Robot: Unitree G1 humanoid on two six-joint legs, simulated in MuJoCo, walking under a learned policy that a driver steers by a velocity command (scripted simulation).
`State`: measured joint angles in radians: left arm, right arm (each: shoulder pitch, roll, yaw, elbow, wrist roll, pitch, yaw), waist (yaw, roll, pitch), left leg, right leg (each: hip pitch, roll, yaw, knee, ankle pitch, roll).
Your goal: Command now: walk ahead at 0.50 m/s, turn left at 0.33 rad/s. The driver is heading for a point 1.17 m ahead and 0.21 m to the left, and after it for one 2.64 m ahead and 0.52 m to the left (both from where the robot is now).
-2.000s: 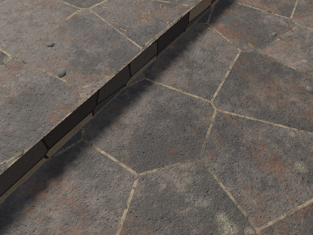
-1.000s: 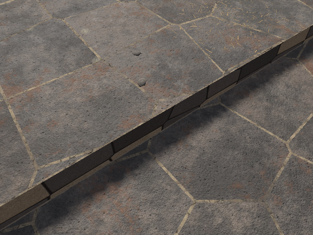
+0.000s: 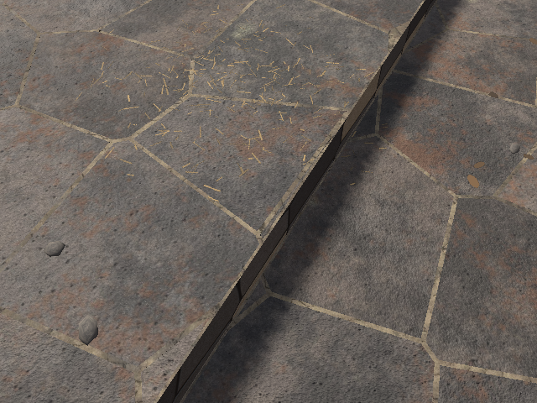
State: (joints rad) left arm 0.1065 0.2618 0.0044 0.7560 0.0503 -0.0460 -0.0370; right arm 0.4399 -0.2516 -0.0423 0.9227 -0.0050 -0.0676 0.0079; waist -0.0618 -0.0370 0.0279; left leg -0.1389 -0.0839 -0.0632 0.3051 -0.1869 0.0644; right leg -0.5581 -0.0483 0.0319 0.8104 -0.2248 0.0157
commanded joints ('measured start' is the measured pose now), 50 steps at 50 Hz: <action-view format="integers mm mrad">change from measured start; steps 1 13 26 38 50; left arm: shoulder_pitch -70 123 237 169 -130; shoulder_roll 51 73 89 50 -79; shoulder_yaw -1 38 55 39 -1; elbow -79 -52 48 -41 -213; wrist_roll -12 -13 -18 -2 -19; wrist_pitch -12 -34 -60 -22 60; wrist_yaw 2 46 49 21 72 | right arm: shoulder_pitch -11 -48 -356 -111 117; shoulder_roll -165 -87 -26 -108 -54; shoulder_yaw -44 -41 -5 -44 4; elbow -56 -111 -224 -134 78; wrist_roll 0 -16 -37 -4 -25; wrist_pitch -11 29 70 52 -47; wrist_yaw -1 11 47 -12 -13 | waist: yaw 22 71 83 52 45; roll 133 -43 -76 72 96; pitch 6 -26 -4 1 91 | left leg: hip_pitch -76 -518 -457 51 210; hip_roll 210 117 147 328 354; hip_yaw -205 -6 127 -321 -57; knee -111 834 599 -33 -130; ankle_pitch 205 -182 39 122 123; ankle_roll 148 0 -21 253 125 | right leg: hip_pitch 81 492 490 -278 -938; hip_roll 28 -262 -215 -44 81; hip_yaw -43 314 -146 -57 10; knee -135 -605 -593 795 1221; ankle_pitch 106 -108 462 -121 -304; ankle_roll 21 -169 -169 10 -125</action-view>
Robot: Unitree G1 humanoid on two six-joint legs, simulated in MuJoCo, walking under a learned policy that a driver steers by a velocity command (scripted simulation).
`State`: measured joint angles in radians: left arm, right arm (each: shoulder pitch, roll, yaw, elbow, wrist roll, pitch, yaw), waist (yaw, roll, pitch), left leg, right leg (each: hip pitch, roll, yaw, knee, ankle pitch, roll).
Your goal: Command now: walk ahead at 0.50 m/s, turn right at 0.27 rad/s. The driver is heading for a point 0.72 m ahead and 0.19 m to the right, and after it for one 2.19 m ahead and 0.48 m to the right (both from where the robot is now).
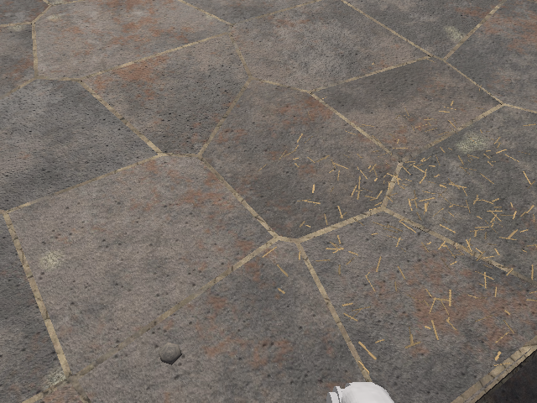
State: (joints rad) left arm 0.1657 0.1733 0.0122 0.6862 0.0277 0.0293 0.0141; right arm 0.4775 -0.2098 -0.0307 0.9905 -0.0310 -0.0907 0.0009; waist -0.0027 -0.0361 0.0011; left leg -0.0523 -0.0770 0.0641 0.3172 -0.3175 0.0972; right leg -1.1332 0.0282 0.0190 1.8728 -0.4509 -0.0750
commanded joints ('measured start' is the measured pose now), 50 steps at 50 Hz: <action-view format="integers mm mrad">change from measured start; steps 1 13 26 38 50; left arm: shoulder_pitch -225 155 275 270 102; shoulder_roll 2 304 207 150 89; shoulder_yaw -16 85 71 70 5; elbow -164 -12 115 15 -15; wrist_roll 0 -38 -42 -47 6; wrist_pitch -20 -22 -127 -132 -54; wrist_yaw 19 -25 6 -10 -28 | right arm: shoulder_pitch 100 -107 -463 -114 -166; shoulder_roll -98 -160 -36 -272 -160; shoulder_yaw -5 -35 50 -31 -16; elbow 26 -231 -492 -384 -257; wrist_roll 2 -30 -29 -34 14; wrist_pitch -26 -50 58 7 13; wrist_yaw -10 44 1 -46 -10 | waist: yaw -16 126 46 -84 33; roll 71 4 19 168 185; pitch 127 -436 -51 -358 -87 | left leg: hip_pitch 161 -616 -690 371 -171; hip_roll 348 -3 100 425 179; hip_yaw -158 -207 -25 -450 -203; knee -146 1542 634 161 28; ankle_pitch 247 151 291 222 1011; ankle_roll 73 -32 -87 84 104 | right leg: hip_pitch -414 1161 975 717 756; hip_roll -1 -247 -21 57 39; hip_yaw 23 1076 257 219 -20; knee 136 -1508 -1569 -813 -1098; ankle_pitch -101 59 979 235 190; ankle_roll -44 -341 -62 7 110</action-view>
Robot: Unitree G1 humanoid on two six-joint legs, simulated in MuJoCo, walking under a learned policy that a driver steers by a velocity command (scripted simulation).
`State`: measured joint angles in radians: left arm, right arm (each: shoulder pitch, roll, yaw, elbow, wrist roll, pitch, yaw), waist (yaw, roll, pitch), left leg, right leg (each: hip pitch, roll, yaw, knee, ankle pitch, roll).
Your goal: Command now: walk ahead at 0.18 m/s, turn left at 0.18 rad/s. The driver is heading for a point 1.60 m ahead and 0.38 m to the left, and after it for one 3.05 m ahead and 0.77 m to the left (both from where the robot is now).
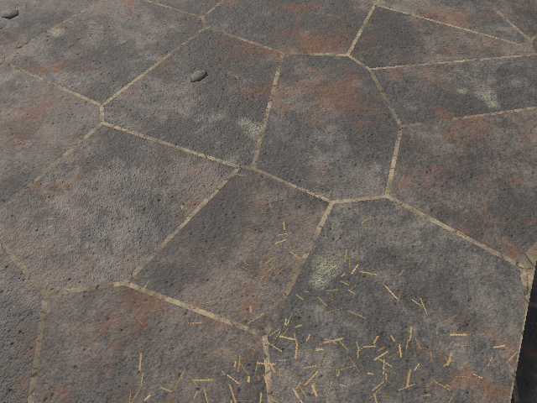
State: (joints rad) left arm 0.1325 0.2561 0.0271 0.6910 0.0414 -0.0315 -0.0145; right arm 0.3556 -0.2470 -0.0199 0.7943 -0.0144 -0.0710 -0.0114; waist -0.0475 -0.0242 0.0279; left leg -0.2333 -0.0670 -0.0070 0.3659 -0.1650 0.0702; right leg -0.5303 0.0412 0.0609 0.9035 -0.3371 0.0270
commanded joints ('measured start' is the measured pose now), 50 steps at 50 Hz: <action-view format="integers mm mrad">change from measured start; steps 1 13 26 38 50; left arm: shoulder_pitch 108 22 135 33 65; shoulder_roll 18 59 110 82 177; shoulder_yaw -9 8 54 38 32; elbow -28 -89 -41 -73 -32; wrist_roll -15 -19 -4 -21 -24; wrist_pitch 11 23 55 72 30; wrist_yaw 6 70 46 39 38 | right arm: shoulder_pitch -25 29 14 -51 -64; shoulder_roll -135 -126 -144 -166 -94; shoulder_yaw -34 -71 -59 -77 -27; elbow -59 -107 -170 -204 -160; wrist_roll -2 -20 -21 2 0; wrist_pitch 1 106 107 100 88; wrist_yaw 3 -6 28 -14 -31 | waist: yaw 68 16 14 17 6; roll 177 -99 144 136 -164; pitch -115 -75 -59 -67 -31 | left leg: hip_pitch -3 -306 120 136 -106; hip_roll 167 34 151 225 -11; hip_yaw -144 -36 -163 -390 -96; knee -14 817 -45 -24 170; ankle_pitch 801 -345 -154 198 -194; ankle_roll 121 -103 8 157 -21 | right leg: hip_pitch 177 319 54 -118 321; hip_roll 32 -330 -193 -26 -310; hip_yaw -64 189 -174 -17 346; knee -159 -618 -192 78 -606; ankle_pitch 125 446 37 -15 408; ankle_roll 5 -282 -66 18 -216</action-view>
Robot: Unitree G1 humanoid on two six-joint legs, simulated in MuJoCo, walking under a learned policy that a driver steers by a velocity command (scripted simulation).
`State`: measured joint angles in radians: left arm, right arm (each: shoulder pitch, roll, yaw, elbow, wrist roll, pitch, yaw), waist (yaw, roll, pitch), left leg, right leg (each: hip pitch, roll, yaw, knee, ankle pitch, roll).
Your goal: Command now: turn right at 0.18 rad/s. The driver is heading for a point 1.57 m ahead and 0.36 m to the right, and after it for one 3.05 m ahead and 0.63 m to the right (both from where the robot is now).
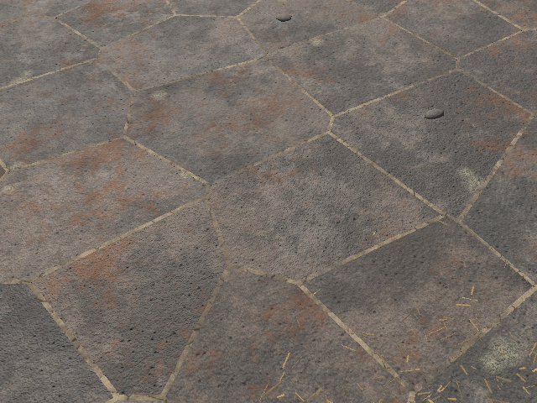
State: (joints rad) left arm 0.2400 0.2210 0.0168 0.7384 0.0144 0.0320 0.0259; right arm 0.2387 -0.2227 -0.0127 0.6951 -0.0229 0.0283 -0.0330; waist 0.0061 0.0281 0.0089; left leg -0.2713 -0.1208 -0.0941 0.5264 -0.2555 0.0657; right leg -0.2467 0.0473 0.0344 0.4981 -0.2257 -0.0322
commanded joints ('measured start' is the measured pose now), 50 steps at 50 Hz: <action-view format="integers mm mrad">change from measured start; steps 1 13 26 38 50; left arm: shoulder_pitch -41 -75 -89 131 106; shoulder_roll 185 198 141 293 171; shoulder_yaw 42 99 77 108 56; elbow -81 -96 -121 -145 -56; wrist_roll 0 -4 2 2 21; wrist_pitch -35 16 39 -4 -75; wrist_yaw -13 -20 -66 -33 -23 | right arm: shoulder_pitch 43 69 62 -48 -34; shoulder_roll -138 -85 -176 -154 -134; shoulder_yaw -37 -30 -53 -49 -56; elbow -52 -62 -79 -121 -8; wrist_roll -2 15 -6 -17 -9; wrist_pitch -8 -20 -28 12 -13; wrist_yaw -13 -22 -22 -14 75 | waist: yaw -36 -48 -49 89 37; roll -216 -174 111 -183 -123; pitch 1 -72 -32 -58 62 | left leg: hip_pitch -22 79 245 -399 -381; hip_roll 60 24 382 144 139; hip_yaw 27 84 -22 78 40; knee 41 -113 -187 601 356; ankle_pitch -125 -42 403 -378 -11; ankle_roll -29 -57 161 -94 -59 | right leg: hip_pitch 0 -29 -318 216 212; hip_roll -319 -116 -2 -429 -290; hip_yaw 401 375 -14 483 207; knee -202 -94 485 -181 -405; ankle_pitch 300 190 -214 454 -214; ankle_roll -189 -90 83 -302 -174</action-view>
